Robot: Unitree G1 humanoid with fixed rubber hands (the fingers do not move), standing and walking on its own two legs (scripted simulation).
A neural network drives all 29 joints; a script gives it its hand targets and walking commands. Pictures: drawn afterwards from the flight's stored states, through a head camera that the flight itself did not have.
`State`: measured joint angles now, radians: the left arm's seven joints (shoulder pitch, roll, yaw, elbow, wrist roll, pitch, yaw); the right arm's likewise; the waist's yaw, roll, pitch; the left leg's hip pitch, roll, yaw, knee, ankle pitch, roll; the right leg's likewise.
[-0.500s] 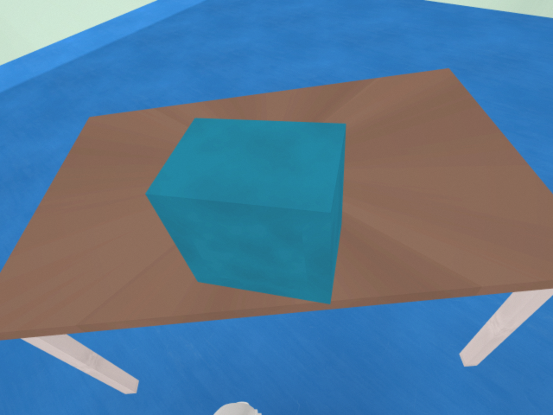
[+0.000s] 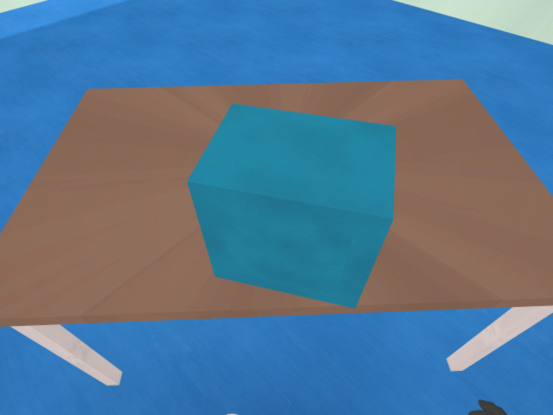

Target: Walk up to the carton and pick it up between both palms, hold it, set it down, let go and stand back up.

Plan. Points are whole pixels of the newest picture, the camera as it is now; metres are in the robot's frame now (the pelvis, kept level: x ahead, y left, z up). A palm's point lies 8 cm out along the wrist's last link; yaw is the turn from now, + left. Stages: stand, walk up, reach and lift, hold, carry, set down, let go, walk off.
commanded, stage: walk up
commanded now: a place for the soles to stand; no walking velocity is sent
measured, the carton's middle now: (295, 209) +0.45 -0.02 +0.02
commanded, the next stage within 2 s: reach and lift in 1.38 s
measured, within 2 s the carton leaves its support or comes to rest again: neither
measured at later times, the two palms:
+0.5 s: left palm out of the picture +0.09 +0.32 -0.07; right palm out of the picture +0.11 -0.33 -0.10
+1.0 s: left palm out of the picture +0.10 +0.32 -0.07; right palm out of the picture +0.11 -0.33 -0.10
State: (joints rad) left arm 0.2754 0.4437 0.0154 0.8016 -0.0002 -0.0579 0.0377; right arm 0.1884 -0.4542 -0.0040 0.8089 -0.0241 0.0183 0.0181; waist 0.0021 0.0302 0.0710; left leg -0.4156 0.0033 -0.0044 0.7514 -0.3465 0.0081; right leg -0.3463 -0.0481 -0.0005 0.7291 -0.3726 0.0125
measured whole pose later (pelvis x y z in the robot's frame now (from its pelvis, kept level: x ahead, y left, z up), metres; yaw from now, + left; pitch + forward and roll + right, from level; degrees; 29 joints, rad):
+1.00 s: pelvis +0.01 -0.01 +0.00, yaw +0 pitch +0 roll -1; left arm 0.24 0.44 0.02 0.82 0.00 -0.05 0.01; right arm 0.16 -0.45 0.00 0.87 -0.02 0.01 0.02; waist 0.00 0.05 0.04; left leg -0.41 0.02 -0.01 0.73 -0.32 0.01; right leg -0.34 -0.03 0.00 0.71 -0.37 0.02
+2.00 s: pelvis +0.00 -0.02 +0.01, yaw -1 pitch -5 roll +0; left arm 0.12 0.38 0.08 0.50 0.00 0.32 0.00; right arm 0.16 -0.27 -0.08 0.82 -0.06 -0.26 0.02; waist 0.00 -0.03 0.10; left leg -0.28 0.03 -0.01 0.66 -0.29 -0.02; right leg -0.22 -0.02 0.00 0.64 -0.34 0.02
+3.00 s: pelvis +0.02 -0.01 +0.02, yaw -2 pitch -4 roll +0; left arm 0.24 0.45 0.07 0.48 -0.28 -0.29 -0.17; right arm 0.29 -0.03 -0.07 0.42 0.13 -0.36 -0.12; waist 0.03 -0.02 0.10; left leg -0.19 0.03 0.02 0.52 -0.26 -0.02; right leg -0.13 -0.03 0.01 0.50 -0.29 0.02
